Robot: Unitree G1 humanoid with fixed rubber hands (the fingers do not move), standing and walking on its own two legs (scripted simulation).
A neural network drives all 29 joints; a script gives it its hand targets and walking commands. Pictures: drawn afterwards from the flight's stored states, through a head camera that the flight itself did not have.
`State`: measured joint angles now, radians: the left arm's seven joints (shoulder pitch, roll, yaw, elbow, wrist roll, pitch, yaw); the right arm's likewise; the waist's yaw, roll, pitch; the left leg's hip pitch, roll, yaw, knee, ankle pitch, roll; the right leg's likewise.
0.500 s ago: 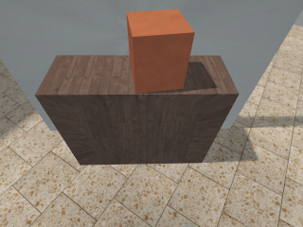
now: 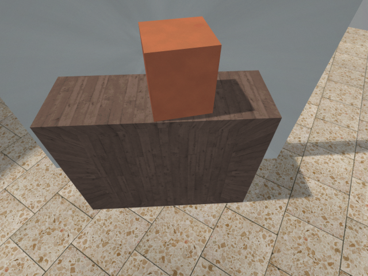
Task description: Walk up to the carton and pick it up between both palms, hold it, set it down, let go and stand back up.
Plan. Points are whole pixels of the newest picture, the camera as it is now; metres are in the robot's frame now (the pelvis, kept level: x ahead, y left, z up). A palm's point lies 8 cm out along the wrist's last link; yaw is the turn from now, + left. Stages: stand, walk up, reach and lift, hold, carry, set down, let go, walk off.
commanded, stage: walk up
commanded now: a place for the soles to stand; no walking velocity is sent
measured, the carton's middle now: (177, 70) +0.72 +0.03 +0.06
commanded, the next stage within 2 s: none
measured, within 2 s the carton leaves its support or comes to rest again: neither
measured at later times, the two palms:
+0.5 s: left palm (53, 259) +0.19 +0.32 -0.10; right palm out of the picture +0.13 -0.33 -0.08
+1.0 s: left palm (68, 209) +0.31 +0.33 -0.11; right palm (318, 222) +0.26 -0.31 -0.07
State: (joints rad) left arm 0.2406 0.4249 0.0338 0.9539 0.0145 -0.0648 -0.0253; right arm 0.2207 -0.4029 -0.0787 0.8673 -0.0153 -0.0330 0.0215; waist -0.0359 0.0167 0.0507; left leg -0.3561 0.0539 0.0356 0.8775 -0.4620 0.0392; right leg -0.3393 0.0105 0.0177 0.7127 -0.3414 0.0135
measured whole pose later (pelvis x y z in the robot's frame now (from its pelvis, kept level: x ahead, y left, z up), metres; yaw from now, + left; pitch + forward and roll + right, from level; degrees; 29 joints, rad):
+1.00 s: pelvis +0.23 +0.02 +0.01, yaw -2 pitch +0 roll -1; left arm 0.20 0.44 0.03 0.93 0.01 -0.02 -0.04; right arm 0.31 -0.39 -0.08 0.87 -0.02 -0.08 0.02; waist -0.02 -0.05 0.08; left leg -0.36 0.03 0.02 0.67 -0.30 0.01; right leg -0.45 -0.03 0.00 0.98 -0.48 -0.01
